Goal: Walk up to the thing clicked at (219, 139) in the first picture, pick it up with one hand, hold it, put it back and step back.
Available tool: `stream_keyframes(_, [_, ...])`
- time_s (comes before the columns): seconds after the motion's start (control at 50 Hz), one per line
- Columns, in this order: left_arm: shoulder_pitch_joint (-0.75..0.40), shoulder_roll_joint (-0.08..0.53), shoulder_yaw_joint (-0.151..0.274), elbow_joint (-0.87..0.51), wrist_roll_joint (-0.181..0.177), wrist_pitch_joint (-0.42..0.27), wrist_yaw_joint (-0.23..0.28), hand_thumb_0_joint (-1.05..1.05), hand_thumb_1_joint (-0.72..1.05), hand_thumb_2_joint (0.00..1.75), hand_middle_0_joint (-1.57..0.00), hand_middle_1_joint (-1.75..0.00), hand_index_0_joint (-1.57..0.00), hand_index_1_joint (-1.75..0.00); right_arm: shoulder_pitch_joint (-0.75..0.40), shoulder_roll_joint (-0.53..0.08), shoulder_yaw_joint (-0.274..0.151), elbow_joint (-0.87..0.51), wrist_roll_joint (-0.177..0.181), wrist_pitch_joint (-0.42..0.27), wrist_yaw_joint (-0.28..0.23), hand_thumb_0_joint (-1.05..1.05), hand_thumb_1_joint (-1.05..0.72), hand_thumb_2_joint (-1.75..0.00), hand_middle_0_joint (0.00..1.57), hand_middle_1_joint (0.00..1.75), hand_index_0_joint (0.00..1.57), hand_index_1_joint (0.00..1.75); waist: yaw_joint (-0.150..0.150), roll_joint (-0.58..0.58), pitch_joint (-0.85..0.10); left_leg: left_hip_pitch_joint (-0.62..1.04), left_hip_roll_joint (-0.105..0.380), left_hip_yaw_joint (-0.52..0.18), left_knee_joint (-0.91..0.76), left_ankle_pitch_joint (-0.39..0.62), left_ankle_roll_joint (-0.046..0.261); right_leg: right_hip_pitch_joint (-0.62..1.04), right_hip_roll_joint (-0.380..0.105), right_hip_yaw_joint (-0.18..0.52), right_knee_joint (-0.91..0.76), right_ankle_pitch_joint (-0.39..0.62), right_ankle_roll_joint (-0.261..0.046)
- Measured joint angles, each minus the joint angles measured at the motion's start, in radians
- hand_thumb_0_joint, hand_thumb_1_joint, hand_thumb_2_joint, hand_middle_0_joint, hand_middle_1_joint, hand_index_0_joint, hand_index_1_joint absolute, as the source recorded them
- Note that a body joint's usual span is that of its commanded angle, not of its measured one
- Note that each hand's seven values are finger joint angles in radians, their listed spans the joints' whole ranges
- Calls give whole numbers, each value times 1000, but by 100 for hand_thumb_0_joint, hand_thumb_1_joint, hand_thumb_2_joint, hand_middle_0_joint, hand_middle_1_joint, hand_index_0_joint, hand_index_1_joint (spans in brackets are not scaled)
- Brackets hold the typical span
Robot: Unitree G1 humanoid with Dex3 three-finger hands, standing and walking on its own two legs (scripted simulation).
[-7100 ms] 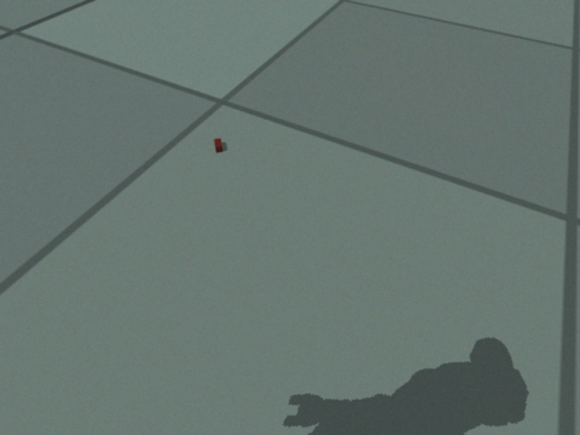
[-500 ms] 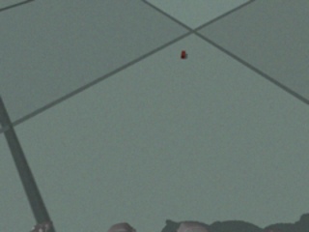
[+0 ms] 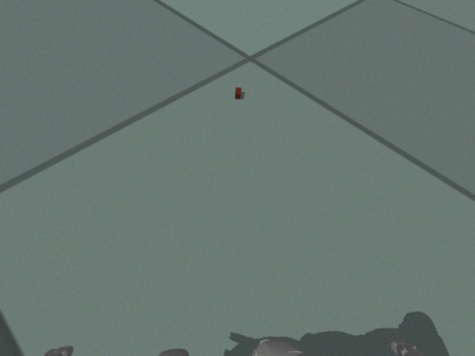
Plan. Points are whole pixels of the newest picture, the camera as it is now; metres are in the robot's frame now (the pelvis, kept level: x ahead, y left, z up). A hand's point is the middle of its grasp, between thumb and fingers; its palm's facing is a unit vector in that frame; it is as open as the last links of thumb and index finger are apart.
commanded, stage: walk up
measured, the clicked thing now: (238, 93) +1.65 -0.07 -0.75
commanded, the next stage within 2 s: stand in 1.08 s
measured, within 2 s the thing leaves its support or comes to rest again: neither
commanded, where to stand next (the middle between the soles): +0.06 +0.02 m, yaw -3 degrees
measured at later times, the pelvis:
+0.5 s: pelvis -0.01 +0.00 +0.00, yaw -4 degrees
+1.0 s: pelvis -0.01 +0.01 +0.02, yaw -6 degrees
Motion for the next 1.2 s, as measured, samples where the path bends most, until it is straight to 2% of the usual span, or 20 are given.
stream_keyframes(0.06, [0,2,0,16,-1,-9,-4,1,90,90,-20,-30,-21,-30,-11,-11,4,-12,0,1,2,1,-90,-90,21,30,20,30,0,11,6,-7,14,11,4,1,-11,43,-36,-25,-119,35,7])
stream_keyframes(0.1, [4,0,-2,27,2,-21,-1,1,90,90,-20,-30,-21,-30,-19,-23,5,-20,4,12,4,1,-90,-90,21,30,20,30,2,25,8,-21,25,19,39,-17,-20,90,-49,-48,-240,100,7])
stream_keyframes(0.12, [4,-4,-2,37,6,-28,4,1,90,90,-20,-30,-21,-30,-26,-31,4,-20,8,20,4,1,-90,-90,21,30,20,30,3,41,12,-29,36,20,66,-31,-25,112,-44,-56,-295,181,8])
stream_keyframes(0.16, [0,-27,-5,59,17,-39,11,1,90,90,-20,-30,-21,-30,-38,-45,-3,-8,20,39,2,1,-90,-90,21,30,20,30,-7,98,20,-38,64,-11,112,-46,-17,132,-14,-79,-305,198,5])
stream_keyframes(0.22, [20,-38,-17,70,23,-49,11,1,90,90,-20,-30,-21,-30,-42,-40,-2,13,25,63,-2,1,-90,-90,21,30,20,30,13,95,-11,-56,15,-43,201,-196,8,114,-29,-47,-282,180,-4])
stream_keyframes(0.26, [25,-48,-21,78,24,-53,12,1,90,90,-20,-30,-21,-30,-45,-44,-1,24,30,63,2,1,-90,-90,21,30,20,30,11,101,-23,-52,-1,-55,217,-220,20,114,-39,-35,-295,187,-2])
stream_keyframes(0.36, [4,-55,-26,77,23,-63,13,1,90,90,-21,-31,-21,-30,-46,-47,3,60,31,48,5,1,-90,-90,21,30,20,30,6,116,-32,7,-1,-63,67,-153,20,99,-46,-33,-305,200,12])
stream_keyframes(0.4, [-19,-47,-23,79,15,-56,13,1,90,90,-21,-31,-21,-30,-49,-34,2,83,26,38,3,1,-90,-90,21,30,20,30,6,95,-22,41,-15,-57,-18,-22,-10,91,-60,-28,-285,192,21])
stream_keyframes(0.42, [-30,-41,-21,84,9,-50,14,1,90,90,-21,-31,-21,-30,-50,-22,3,95,23,33,2,1,-90,-90,21,30,20,30,10,73,-17,54,-26,-46,-38,-4,-26,91,-71,-17,-280,191,25])
stream_keyframes(0.48, [-50,-40,-21,105,-1,-43,15,1,90,90,-20,-30,-21,-30,-39,-4,14,125,22,28,9,1,-90,-90,21,30,20,30,11,58,-36,66,-19,-40,-59,-2,-37,110,-67,-11,-324,215,30])
stream_keyframes(0.62, [-78,-49,-33,169,0,-46,4,1,90,90,-20,-30,-21,-30,-45,1,26,179,23,21,14,1,-90,-90,21,30,20,30,-3,41,-70,101,-10,-26,-111,20,-33,156,-61,1,-412,263,39])
stream_keyframes(0.8, [-105,-53,-37,226,1,-42,-2,1,90,90,-20,-30,-21,-30,-72,-4,24,218,24,15,10,1,-90,-90,21,30,20,30,-1,41,-76,135,-11,-11,-181,58,-26,190,-65,15,-494,312,48])
stream_keyframes(1.08, [-95,-58,-36,279,8,-41,0,1,90,90,-20,-30,-21,-30,-90,-3,13,239,26,19,11,1,-90,-90,21,30,20,30,4,64,-72,152,-13,-1,-224,78,-24,204,-68,23,-537,334,52])
stream_keyframes(1.2, [-105,-52,-39,278,7,-38,2,1,90,90,-20,-30,-21,-30,-94,6,16,254,24,15,8,1,-90,-90,21,30,20,30,-3,52,-68,155,-16,-9,-244,92,-27,207,-72,15,-549,340,52])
